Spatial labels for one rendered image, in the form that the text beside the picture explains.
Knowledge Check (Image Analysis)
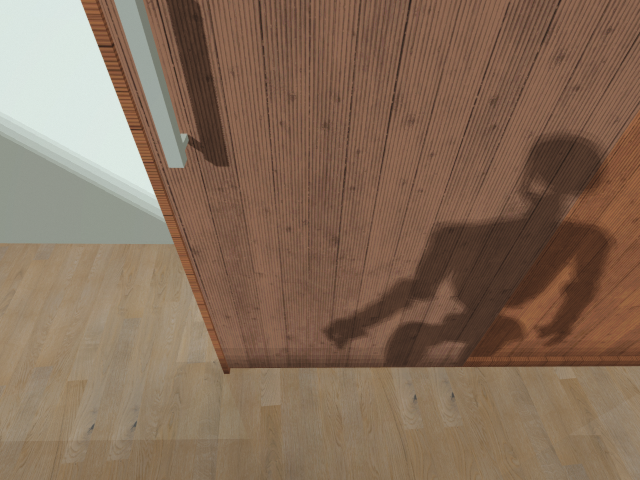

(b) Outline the wardrobe door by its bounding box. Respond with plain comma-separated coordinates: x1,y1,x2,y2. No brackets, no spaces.
99,0,640,368
469,110,640,357

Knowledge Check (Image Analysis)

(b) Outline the handle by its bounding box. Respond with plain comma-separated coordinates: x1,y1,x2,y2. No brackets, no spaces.
114,0,189,168

